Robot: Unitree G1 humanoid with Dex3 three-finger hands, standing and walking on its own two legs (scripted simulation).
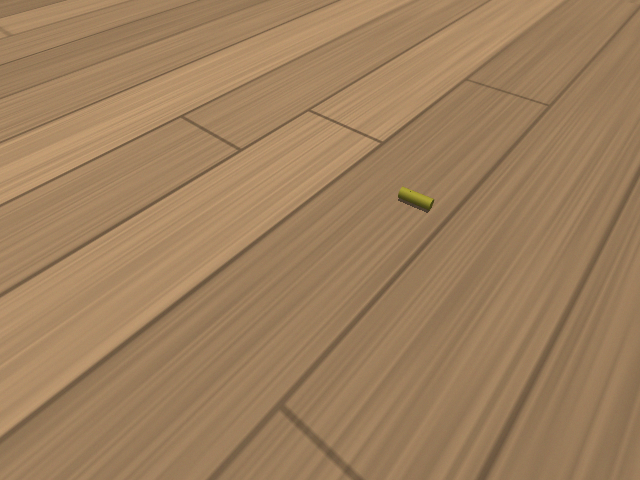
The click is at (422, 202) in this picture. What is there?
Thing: lying can
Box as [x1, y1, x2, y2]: [398, 187, 433, 209]
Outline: 400,189 398,197 427,209 430,208 433,202 432,198 404,187
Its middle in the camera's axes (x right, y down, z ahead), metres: +0.47 -0.19 +1.81
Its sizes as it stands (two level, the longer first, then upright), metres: 0.157 0.056 0.056
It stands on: the floor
